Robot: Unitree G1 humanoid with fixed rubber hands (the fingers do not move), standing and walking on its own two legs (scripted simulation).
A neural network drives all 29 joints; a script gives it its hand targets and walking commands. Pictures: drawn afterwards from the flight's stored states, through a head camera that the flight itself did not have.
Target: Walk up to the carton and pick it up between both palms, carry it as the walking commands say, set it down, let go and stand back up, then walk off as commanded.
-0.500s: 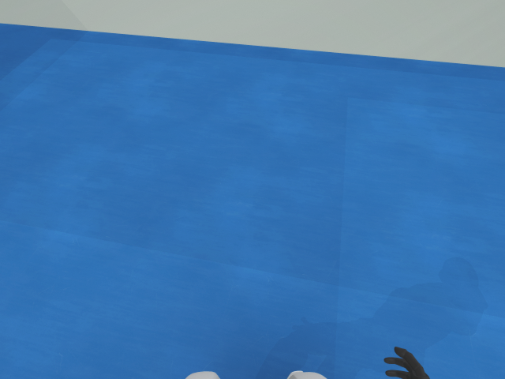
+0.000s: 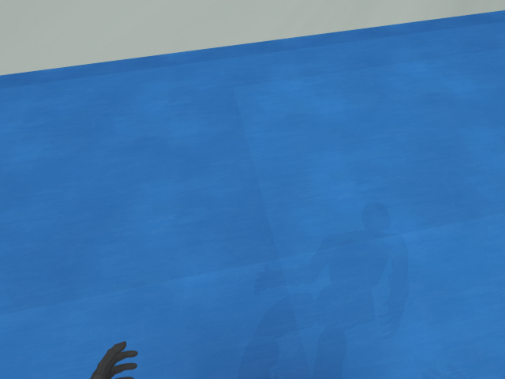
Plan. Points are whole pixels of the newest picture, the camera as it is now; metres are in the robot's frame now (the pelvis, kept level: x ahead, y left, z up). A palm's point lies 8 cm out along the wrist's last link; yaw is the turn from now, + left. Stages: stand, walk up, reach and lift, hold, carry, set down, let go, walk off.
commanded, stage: walk up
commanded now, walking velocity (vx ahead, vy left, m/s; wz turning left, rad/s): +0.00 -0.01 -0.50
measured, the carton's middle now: out of the picture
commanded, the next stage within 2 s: none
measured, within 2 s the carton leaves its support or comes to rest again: neither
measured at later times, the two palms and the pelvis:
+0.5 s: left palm out of the picture +0.08 +0.24 -0.14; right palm out of the picture +0.06 -0.26 -0.10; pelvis -0.02 +0.01 +0.01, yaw -14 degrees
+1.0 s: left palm out of the picture +0.14 +0.15 -0.11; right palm out of the picture -0.09 -0.31 -0.13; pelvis -0.04 -0.04 +0.01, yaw -27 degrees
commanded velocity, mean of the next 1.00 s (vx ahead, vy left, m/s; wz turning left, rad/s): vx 0.00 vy -0.01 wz -0.50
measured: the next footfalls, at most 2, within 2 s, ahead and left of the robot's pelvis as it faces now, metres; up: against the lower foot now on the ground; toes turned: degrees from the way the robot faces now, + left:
left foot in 0.36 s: +0.07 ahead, +0.11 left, +0.00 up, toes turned -3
right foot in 0.74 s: -0.05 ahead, -0.14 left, +0.00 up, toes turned -25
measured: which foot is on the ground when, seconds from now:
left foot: down 0.00-0.02, up 0.04-0.34, down 0.36-0.74, up 0.76-1.00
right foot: down 0.00-0.38, up 0.40-0.72, down 0.74-1.00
